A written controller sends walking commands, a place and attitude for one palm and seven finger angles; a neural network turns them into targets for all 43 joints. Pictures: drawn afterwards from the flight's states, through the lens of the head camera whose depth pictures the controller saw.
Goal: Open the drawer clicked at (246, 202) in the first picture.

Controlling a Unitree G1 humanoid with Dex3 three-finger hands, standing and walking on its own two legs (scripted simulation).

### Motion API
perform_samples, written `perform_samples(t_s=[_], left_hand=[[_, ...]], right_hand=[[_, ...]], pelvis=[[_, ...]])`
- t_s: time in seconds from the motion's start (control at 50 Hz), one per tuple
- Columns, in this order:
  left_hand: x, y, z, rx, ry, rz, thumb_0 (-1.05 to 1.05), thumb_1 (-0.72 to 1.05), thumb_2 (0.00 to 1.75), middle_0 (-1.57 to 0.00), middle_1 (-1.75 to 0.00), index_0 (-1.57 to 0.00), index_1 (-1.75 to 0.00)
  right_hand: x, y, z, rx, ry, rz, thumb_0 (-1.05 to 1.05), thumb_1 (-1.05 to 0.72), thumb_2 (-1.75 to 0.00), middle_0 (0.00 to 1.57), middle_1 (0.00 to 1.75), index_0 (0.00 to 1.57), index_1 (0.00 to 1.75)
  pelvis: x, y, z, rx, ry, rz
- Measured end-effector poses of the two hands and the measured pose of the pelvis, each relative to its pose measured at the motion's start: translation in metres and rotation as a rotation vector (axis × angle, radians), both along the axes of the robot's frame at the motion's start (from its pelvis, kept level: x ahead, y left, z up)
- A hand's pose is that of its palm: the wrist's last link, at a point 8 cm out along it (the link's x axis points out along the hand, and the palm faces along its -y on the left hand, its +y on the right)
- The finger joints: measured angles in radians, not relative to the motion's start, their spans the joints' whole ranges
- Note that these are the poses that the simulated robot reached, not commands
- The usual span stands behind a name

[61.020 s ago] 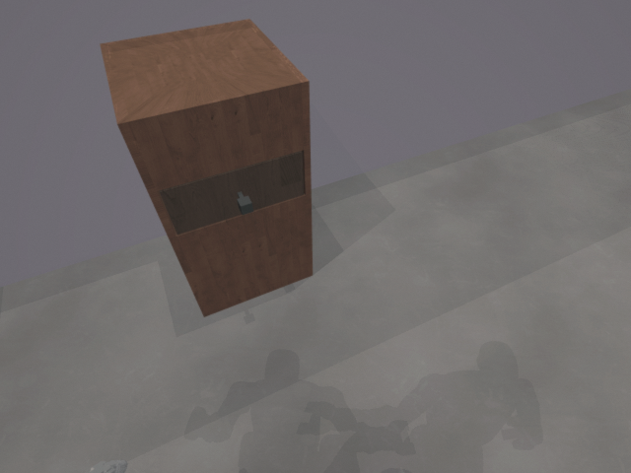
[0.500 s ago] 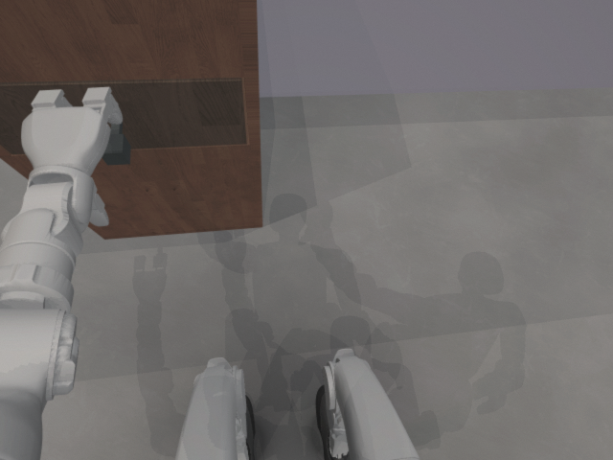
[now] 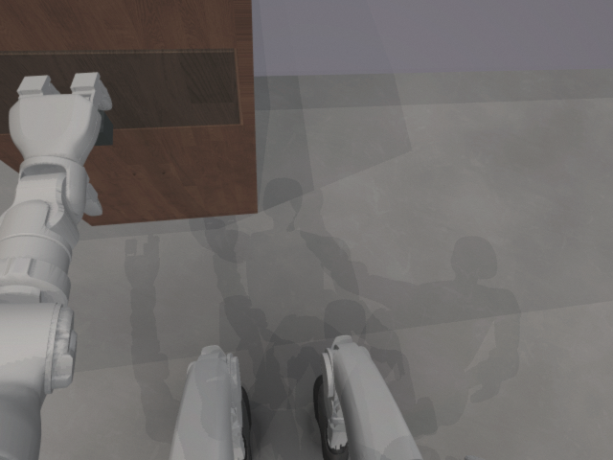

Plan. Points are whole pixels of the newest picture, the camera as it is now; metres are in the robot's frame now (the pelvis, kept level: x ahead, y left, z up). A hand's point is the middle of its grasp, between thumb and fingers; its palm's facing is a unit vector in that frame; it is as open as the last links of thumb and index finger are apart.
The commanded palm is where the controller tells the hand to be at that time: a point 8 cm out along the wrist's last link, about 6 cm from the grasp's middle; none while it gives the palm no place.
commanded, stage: lower the fingers behind the handle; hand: left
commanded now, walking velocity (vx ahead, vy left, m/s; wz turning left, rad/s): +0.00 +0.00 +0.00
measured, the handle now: (96, 118) +0.57 +0.26 -0.06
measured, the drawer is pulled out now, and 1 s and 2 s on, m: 0.00 0.00 0.00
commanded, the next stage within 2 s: close the thumb around the handle in 1.02 s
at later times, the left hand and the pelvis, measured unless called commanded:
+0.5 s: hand (96, 159) +0.52 +0.26 -0.08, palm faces -0.05 -0.01 -1.00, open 13.9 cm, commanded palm +0.52 +0.23 -0.03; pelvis -0.01 +0.00 -0.03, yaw +0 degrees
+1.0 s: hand (98, 158) +0.52 +0.26 -0.08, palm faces -0.06 -0.01 -1.00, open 14.0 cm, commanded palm +0.51 +0.23 -0.04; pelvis -0.01 +0.00 -0.04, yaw -1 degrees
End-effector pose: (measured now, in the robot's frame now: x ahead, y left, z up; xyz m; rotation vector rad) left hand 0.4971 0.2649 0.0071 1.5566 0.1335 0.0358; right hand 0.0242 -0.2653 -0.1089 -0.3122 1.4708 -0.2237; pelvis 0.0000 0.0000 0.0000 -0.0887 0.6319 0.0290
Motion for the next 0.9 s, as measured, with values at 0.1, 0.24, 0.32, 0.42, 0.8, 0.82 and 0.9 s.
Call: perform_samples(t_s=[0.1, 0.24, 0.32, 0.42, 0.8, 0.82, 0.9], left_hand=[[0.0, -0.002, -0.005, 0.0, 0.006, 0.001, 0.0, -0.49, 0.3, -0.32, -1.2, -0.3, -1.2], [0.0, -0.008, -0.015, -0.007, 0.01, -0.015, 0.0, -0.49, 0.3, -0.32, -1.2, -0.31, -1.2], [-0.002, -0.009, -0.021, -0.004, 0.005, -0.018, 0.0, -0.49, 0.3, -0.32, -1.2, -0.31, -1.2], [-0.001, -0.008, -0.027, 0.008, -0.009, -0.01, 0.0, -0.49, 0.3, -0.32, -1.2, -0.31, -1.2], [0.008, -0.007, -0.036, 0.01, -0.013, 0.006, 0.0, -0.49, 0.3, -0.32, -1.2, -0.29, -1.2], [0.008, -0.007, -0.036, 0.011, -0.011, 0.005, 0.0, -0.49, 0.3, -0.32, -1.2, -0.28, -1.2], [0.008, -0.007, -0.036, 0.013, -0.005, -0.001, 0.0, -0.49, 0.3, -0.32, -1.2, -0.27, -1.2]], right_hand=[[0.001, 0.001, -0.005, 0.005, -0.001, 0.004, 0.0, -0.91, -0.9, 0.2, 0.3, 0.21, 0.3], [-0.001, -0.001, -0.012, 0.003, -0.006, 0.004, 0.0, -0.91, -0.9, 0.2, 0.3, 0.21, 0.3], [-0.003, -0.002, -0.017, 0.005, -0.004, 0.005, 0.0, -0.91, -0.9, 0.2, 0.3, 0.21, 0.3], [-0.006, -0.004, -0.024, 0.005, -0.001, 0.009, 0.0, -0.91, -0.9, 0.2, 0.3, 0.21, 0.3], [-0.013, -0.004, -0.044, 0.011, -0.004, 0.004, 0.0, -0.91, -0.9, 0.2, 0.3, 0.21, 0.3], [-0.013, -0.003, -0.044, 0.012, -0.005, 0.003, 0.0, -0.91, -0.9, 0.2, 0.3, 0.21, 0.3], [-0.013, -0.002, -0.045, 0.014, -0.006, 0.0, 0.0, -0.91, -0.9, 0.2, 0.3, 0.21, 0.3]], pelvis=[[-0.001, -0.001, -0.004, -0.001, 0.004, 0.001], [-0.003, -0.001, -0.011, -0.002, 0.01, -0.002], [-0.005, -0.002, -0.016, -0.001, 0.013, -0.005], [-0.007, -0.003, -0.023, -0.001, 0.021, -0.005], [-0.015, -0.005, -0.043, -0.003, 0.034, -0.011], [-0.015, -0.005, -0.043, -0.003, 0.034, -0.011], [-0.015, -0.004, -0.044, -0.004, 0.035, -0.012]])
